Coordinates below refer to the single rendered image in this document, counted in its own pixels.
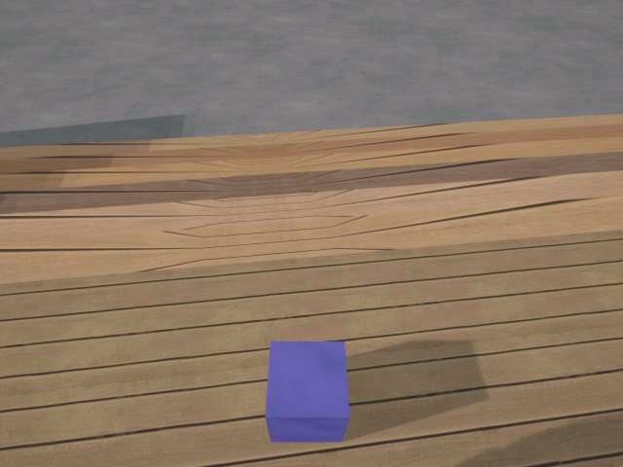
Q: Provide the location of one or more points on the carton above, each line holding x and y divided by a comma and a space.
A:
307, 394

